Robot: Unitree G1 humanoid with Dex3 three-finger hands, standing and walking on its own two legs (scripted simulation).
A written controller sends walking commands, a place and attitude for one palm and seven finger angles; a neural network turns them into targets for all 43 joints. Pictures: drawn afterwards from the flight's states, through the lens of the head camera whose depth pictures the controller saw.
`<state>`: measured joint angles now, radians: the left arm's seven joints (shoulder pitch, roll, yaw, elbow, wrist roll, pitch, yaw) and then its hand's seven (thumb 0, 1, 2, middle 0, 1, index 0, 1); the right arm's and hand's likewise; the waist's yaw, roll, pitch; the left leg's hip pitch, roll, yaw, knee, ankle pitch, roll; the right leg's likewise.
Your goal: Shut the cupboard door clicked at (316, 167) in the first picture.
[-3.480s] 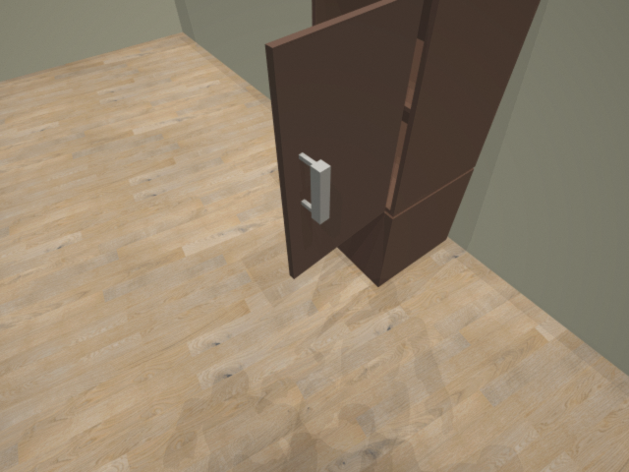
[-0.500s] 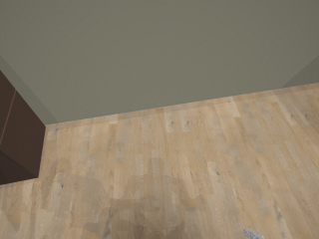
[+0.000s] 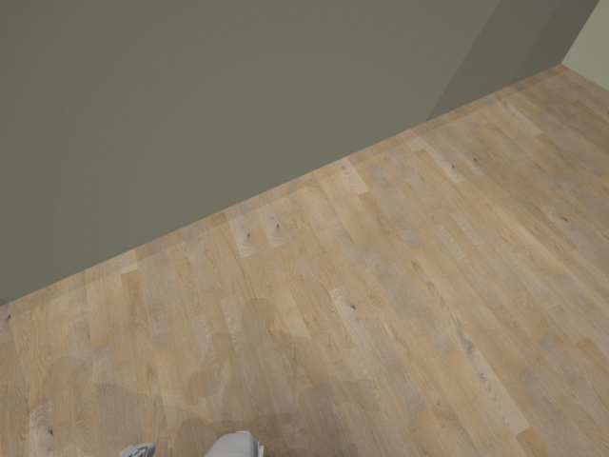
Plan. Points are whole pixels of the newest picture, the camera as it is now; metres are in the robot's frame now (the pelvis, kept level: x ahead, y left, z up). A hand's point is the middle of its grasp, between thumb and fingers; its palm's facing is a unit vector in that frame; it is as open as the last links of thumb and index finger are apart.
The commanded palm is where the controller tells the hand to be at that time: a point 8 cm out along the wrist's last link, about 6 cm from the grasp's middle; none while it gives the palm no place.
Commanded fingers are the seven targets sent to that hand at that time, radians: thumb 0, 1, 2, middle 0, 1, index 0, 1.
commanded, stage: walk around to get in front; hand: left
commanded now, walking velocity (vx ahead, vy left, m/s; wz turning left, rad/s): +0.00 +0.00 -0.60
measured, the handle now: out of the picture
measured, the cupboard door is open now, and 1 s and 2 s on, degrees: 96 96 96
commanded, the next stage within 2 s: walk to a spot facing it in 1.70 s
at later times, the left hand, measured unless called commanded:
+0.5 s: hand (228, 405) +0.20 +0.13 -0.16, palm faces -0.28 -0.92 -0.29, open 7.4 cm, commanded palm none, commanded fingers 0.00 0.90 0.90 -0.20 -0.30 -0.20 -0.30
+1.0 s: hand (326, 329) +0.33 -0.01 -0.16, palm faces -0.63 -0.75 -0.20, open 7.4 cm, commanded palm none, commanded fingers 0.00 0.90 0.90 -0.20 -0.30 -0.20 -0.30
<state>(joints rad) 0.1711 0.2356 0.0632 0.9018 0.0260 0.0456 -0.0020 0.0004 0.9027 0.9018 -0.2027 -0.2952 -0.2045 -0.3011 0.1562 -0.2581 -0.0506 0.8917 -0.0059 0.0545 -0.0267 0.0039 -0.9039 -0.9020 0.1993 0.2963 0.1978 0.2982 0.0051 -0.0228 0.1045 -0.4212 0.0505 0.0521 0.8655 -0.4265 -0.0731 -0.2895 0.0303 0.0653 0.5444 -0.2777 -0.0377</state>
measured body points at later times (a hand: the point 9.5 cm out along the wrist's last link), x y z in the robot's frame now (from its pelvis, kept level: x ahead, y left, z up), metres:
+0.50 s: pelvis +0.03 -0.04 -0.01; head +0.08 -0.07 +0.44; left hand +0.21 +0.18 -0.13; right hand +0.01 -0.32 -0.16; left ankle +0.03 +0.12 -0.67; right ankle +0.00 -0.13 -0.74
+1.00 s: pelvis +0.10 -0.10 -0.01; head +0.15 -0.13 +0.44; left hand +0.36 +0.03 -0.14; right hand -0.07 -0.29 -0.14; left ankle +0.11 +0.08 -0.74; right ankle +0.08 -0.23 -0.72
